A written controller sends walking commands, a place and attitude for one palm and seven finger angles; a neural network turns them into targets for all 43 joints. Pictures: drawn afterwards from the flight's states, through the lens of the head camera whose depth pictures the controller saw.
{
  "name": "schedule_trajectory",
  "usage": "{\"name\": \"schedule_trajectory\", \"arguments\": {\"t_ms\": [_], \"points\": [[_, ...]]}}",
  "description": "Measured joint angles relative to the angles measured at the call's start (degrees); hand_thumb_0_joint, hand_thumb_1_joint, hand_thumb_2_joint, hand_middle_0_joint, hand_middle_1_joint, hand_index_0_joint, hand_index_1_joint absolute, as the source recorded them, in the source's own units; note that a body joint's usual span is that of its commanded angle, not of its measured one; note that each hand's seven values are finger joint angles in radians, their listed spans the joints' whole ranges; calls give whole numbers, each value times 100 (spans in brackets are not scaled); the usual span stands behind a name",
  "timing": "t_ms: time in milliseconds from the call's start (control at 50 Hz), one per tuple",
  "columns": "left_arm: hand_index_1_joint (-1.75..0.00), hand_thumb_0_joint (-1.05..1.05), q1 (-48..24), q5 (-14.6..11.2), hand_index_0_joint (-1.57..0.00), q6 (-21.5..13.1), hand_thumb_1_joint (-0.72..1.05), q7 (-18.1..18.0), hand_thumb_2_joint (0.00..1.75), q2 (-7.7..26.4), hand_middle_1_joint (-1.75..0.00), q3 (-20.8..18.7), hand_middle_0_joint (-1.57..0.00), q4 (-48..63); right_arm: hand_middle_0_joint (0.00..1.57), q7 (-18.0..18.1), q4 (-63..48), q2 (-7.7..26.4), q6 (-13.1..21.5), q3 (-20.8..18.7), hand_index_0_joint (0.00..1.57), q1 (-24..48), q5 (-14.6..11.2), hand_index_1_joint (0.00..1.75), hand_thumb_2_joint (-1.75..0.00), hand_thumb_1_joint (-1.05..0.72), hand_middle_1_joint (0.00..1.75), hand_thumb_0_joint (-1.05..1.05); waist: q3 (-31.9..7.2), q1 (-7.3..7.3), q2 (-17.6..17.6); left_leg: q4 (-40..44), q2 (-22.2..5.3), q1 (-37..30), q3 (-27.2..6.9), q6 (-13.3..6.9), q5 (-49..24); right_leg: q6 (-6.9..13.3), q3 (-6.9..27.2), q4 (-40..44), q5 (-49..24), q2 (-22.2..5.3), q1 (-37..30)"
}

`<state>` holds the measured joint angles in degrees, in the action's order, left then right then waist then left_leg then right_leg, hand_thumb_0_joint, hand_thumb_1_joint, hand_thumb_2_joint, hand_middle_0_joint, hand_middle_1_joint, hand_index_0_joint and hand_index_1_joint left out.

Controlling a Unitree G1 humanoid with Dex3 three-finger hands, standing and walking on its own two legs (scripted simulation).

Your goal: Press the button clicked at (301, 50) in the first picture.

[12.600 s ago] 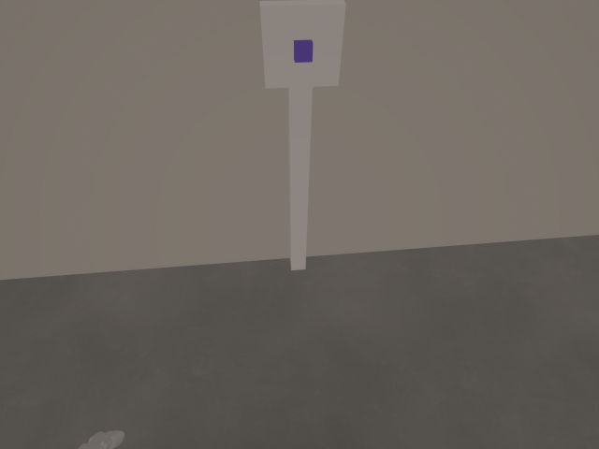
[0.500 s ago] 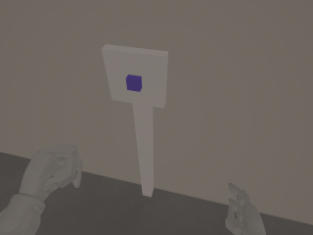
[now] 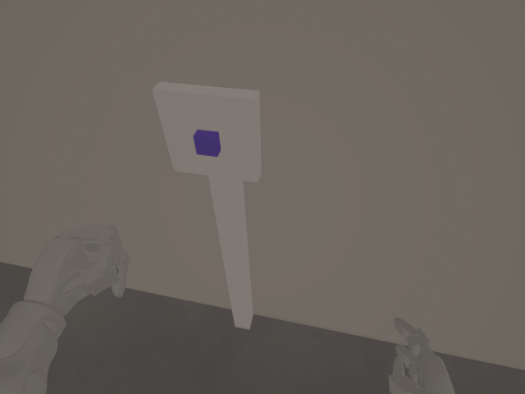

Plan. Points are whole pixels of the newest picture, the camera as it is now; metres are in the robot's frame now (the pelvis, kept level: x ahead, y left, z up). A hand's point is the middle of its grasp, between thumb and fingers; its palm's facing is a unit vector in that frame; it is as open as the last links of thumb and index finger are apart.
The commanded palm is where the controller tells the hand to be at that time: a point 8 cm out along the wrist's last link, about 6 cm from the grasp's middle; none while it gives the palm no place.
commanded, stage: raise the hand and make a fist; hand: left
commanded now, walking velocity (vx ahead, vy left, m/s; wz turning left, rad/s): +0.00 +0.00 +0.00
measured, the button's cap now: (208, 142) +0.50 +0.14 +0.14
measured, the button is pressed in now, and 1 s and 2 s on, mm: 0 0 0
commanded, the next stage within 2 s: aim a knuckle at the button in 0.14 s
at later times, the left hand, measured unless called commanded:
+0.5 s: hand (132, 254) +0.26 +0.20 +0.13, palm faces -0.07 -1.00 -0.07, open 3.1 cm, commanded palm +0.23 +0.24 +0.14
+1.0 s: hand (166, 221) +0.32 +0.17 +0.12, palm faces -0.10 -0.99 -0.03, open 3.1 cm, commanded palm +0.31 +0.22 +0.12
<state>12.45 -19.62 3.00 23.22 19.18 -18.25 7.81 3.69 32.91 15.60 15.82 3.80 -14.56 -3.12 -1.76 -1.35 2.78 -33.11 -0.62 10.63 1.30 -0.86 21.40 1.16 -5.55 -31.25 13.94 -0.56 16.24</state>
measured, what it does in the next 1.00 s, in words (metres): stands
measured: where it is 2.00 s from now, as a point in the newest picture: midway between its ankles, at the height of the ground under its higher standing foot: outside the picture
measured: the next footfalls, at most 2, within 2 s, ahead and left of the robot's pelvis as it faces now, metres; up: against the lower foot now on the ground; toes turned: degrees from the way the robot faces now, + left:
none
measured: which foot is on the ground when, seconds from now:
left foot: down 0.00-1.00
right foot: down 0.00-1.00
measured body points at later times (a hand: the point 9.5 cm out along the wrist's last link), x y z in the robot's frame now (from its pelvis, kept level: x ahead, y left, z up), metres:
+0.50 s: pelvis -0.01 -0.01 +0.00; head -0.02 -0.03 +0.45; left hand +0.26 +0.25 +0.14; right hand +0.18 -0.23 -0.07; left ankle -0.04 +0.11 -0.73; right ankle +0.03 -0.11 -0.73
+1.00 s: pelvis +0.00 +0.00 +0.00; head +0.00 -0.02 +0.45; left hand +0.32 +0.23 +0.13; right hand +0.16 -0.24 -0.08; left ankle -0.04 +0.11 -0.73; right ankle +0.03 -0.11 -0.73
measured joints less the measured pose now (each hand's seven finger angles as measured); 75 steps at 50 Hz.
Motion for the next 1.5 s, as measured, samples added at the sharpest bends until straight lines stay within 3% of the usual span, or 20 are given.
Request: {"name": "schedule_trajectory", "arguments": {"t_ms": [100,260,420,620,840,980,1140,1500], "points": [[-150,1,-32,48,-130,-329,89,-147,90,-108,-150,22,-130,135,20,18,83,6,94,-14,20,-38,2,30,-90,-90,30,2,-2,-75,14,27,-18,-79,-58,27,-17,23,-58,61,-14,16,-115],[-150,1,-130,129,-130,-69,89,-7,90,12,-150,113,-130,-156,20,59,90,-29,73,35,20,74,-25,30,-90,-90,30,2,78,-49,85,78,-7,-72,-56,37,-84,40,-55,70,-53,6,-88],[-150,1,-623,70,-130,-361,89,-77,90,-91,-150,124,-131,-551,20,134,226,-32,130,63,20,52,-22,30,-90,-90,30,2,93,-76,65,19,-10,-50,-107,56,-65,54,-104,29,-25,2,-94],[-150,1,-1358,332,-130,-293,89,-238,90,-180,-150,501,-131,-1146,20,175,219,-18,42,8,20,39,-14,30,-90,-90,30,2,140,84,45,52,29,48,-14,36,-77,39,-7,-63,-6,-31,95],[-150,1,-1735,444,-130,-366,90,-441,90,-209,-150,393,-130,-1681,20,88,209,-25,-180,-62,20,-71,3,30,-90,-90,30,2,60,131,-4,119,31,90,67,30,-65,30,76,-76,20,-22,203],[-150,1,-2095,477,-130,-563,90,-484,90,-331,-150,606,-131,-1967,20,126,295,-34,-249,-52,20,0,12,30,-90,-90,30,2,86,109,-45,78,63,156,33,10,-61,9,46,-106,31,-59,247],[-150,1,-3109,648,-130,-570,89,-680,90,-273,-150,732,-131,-2992,20,127,285,-85,-445,0,20,102,8,30,-90,-90,30,2,154,215,-98,10,90,359,37,-3,-77,5,53,-164,9,-89,445],[-150,1,-4163,836,-130,-1063,90,-898,90,-278,-150,635,-130,-4437,20,-52,403,-32,-931,-149,20,-358,60,30,-90,-90,30,2,58,419,-131,-82,67,703,146,-32,-2,-20,163,-239,27,-55,827]]}}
